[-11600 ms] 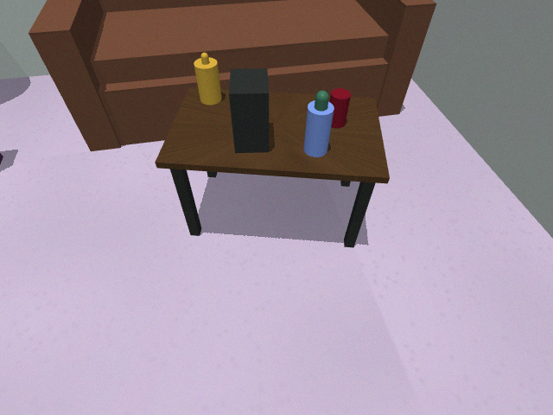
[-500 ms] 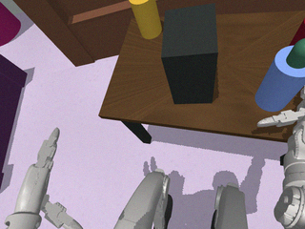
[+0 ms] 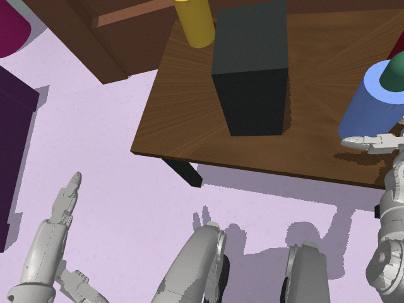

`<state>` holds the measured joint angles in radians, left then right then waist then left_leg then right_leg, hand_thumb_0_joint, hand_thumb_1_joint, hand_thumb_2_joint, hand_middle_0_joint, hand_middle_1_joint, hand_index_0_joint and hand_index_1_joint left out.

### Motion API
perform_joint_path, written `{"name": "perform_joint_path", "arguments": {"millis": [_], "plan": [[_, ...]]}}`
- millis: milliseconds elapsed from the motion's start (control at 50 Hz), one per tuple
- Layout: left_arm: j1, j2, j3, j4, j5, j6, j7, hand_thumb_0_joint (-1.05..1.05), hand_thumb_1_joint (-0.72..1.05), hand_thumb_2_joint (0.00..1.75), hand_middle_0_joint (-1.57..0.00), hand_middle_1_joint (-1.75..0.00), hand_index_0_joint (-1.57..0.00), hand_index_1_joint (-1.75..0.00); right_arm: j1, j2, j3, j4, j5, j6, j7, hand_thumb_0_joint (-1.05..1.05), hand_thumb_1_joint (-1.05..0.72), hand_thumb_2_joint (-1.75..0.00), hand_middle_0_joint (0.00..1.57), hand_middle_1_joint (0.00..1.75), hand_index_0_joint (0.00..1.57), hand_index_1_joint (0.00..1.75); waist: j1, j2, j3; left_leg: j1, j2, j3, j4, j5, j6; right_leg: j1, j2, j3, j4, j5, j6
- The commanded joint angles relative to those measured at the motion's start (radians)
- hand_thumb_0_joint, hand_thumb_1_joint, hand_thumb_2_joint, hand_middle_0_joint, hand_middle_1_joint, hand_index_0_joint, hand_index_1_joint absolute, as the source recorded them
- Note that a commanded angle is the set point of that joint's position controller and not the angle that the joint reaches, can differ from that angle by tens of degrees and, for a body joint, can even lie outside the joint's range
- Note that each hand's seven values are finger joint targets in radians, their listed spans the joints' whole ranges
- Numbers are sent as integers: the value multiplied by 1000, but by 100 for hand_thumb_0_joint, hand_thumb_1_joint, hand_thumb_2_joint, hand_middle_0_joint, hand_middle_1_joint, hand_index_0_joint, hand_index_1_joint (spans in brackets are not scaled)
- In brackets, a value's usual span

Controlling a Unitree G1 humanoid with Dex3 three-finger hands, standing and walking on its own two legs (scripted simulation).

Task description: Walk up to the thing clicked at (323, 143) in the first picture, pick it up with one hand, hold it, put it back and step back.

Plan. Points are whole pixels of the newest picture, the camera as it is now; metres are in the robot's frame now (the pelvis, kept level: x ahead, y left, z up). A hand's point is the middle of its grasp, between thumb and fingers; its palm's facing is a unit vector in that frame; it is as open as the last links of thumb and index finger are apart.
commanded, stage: close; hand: right
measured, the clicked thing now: (380, 101) +0.51 -0.20 -0.01
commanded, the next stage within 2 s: settle in 0.22 s
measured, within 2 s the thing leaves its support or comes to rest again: leaves its support in 0.72 s
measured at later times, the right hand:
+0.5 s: hand (384, 119) +0.49 -0.21 -0.03, palm faces +0.22 +0.98 +0.00, open 11.4 cm
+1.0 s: hand (392, 111) +0.48 -0.21 +0.01, palm faces +0.22 +0.98 -0.01, open 11.5 cm
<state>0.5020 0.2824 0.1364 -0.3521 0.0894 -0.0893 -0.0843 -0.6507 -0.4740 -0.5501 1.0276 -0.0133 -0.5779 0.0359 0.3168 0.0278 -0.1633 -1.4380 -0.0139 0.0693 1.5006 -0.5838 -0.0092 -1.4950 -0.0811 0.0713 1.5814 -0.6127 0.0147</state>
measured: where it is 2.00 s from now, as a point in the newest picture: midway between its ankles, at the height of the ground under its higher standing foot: outside the picture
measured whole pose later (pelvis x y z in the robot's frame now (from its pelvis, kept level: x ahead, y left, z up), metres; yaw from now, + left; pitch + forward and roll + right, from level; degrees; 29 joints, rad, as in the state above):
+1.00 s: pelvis +0.00 +0.00 +0.03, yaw +0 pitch +26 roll +5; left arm 0.43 0.27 0.09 -0.20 0.09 -0.04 -0.05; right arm -0.63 -0.44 -0.50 1.04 -0.02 -0.53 0.01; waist 0.28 0.02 -0.15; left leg -1.28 -0.02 0.06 1.36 -0.54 -0.01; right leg -1.33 -0.09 0.06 1.45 -0.57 0.01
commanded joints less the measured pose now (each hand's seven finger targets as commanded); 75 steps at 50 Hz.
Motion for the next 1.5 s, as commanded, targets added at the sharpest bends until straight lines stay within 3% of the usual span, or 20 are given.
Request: {"name": "perform_joint_path", "arguments": {"millis": [0,480,620,660,720,780,840,900,960,1020,1060,1140,1180,1240,1260,1300,1360,1380,1420,1480], "plan": [[57,175,140,-152,-11,-43,30,0,-55,4,-5,-5,-5,-5,-308,-135,29,-145,-15,-64,9,0,16,-50,102,78,102,78,7,-272,-491,205,-35,-1,-157,284,32,459,34,14,-194,315,-17],[41,190,164,-166,-26,-32,35,0,-54,4,-5,-5,-5,-4,-303,-173,-1,-273,10,-50,17,0,2,-125,124,140,130,140,-22,-295,-556,288,-33,-16,-190,280,29,481,37,1,-224,280,-20],[11,183,126,-151,-11,-27,49,0,-55,5,-5,-5,-5,-5,-422,-234,7,-424,10,-61,-9,0,7,-128,126,143,133,143,-46,-344,-675,354,-34,-28,-216,337,27,611,36,-8,-235,357,-17],[66,116,56,-22,-8,-16,44,0,-54,5,-4,-5,-5,-4,-361,-122,62,-312,27,-51,-3,0,6,-129,127,144,134,144,-42,-314,-524,315,-36,-26,-235,307,28,541,40,-12,-252,313,-18],[-24,193,105,-124,-7,-20,60,0,-55,5,-5,-5,-4,-5,-440,-271,-7,-416,11,-73,-29,0,5,-130,127,145,134,145,-47,-340,-660,360,-36,-25,-233,335,30,648,36,-4,-265,373,-12],[57,135,72,38,-5,2,50,0,-54,5,-4,-5,-5,-4,-341,-111,72,-231,28,-51,-14,0,5,-131,124,145,132,145,-28,-315,-484,304,-43,-16,-263,314,31,608,37,-2,-286,369,-17],[-62,220,122,-115,-2,-9,63,0,-55,5,-4,-5,-5,-4,-444,-283,-13,-370,9,-70,-39,0,7,-132,123,145,131,145,-50,-290,-651,419,-36,-32,-276,354,24,657,34,-4,-288,373,-20],[24,114,49,38,-12,2,46,0,-54,4,-4,-5,-5,-4,-328,-67,91,-159,30,-48,-11,0,3,-133,122,145,130,146,-37,-248,-410,363,-35,-31,-308,282,27,528,42,-9,-323,273,-21],[-68,188,93,-99,-5,-6,57,0,-54,4,-4,-5,-5,-4,-436,-274,2,-301,-1,-74,-26,0,5,-133,123,146,130,146,-66,-290,-590,432,-32,-31,-302,288,29,639,37,-6,-343,299,-14],[13,111,41,53,-10,-2,48,0,-54,4,-4,-5,-5,-4,-330,-83,76,-123,33,-52,1,0,5,-134,119,145,126,145,-52,-234,-370,363,-35,-24,-326,225,30,523,44,-7,-370,213,-17],[-66,174,82,-74,-9,-17,61,0,-54,4,-4,-4,-5,-4,-451,-282,-14,-299,16,-76,-19,0,3,-137,121,148,129,148,-79,-280,-554,429,-30,-36,-324,259,27,623,38,-5,-365,262,-13],[31,104,34,70,-11,-11,55,0,-54,4,-5,-5,-5,-5,-357,-90,82,-157,44,-58,10,0,3,-137,119,147,127,147,-51,-274,-427,372,-39,-12,-324,284,32,615,42,-3,-379,311,-11],[-69,177,78,-83,-8,-22,67,0,-55,5,-5,-5,-5,-5,-490,-298,-14,-356,24,-83,-11,0,4,-137,120,147,128,147,-74,-296,-634,457,-33,-26,-321,341,27,703,39,-3,-360,367,-14],[32,113,33,65,-4,-8,57,0,-54,4,-5,-5,-5,-5,-408,-88,100,-220,46,-64,11,0,4,-139,119,149,127,149,-52,-298,-477,402,-37,-18,-338,309,31,666,44,-9,-383,340,-11],[25,115,37,82,-11,-8,61,0,-55,4,-5,-5,-5,-5,-353,-113,66,-170,45,-54,10,0,3,-140,118,149,127,149,-49,-260,-442,392,-39,-12,-341,336,27,657,41,1,-377,381,-15],[-79,193,82,-72,-4,-15,69,0,-55,4,-5,-4,-5,-4,-504,-304,-12,-394,24,-81,-14,0,2,-138,120,148,127,148,-81,-323,-698,481,-37,-21,-325,411,25,794,36,-2,-361,488,-12],[51,98,23,112,-6,5,55,0,-53,4,-5,-6,-6,-5,-358,-47,122,-156,46,-43,7,0,8,-137,121,148,129,148,-50,-286,-442,416,-40,-17,-356,366,26,688,41,-11,-381,427,-15],[40,98,30,132,-13,5,57,0,-54,4,-5,-5,-6,-5,-311,-60,94,-115,46,-36,4,0,9,-135,120,146,128,146,-45,-231,-396,419,-40,-15,-361,388,21,638,43,-5,-375,428,-21],[-114,198,88,-72,-7,-6,65,0,-53,4,-5,-5,-6,-4,-489,-334,-39,-394,20,-72,-26,0,9,-135,121,146,128,146,-100,-290,-718,552,-33,-30,-345,464,18,785,39,-9,-363,517,-16],[37,98,27,81,-10,13,49,0,-53,3,-5,-5,-6,-4,-333,-48,114,-226,43,-38,1,0,9,-134,119,145,127,145,-76,-285,-509,485,-38,-18,-367,440,22,745,44,-18,-389,514,-13]]}}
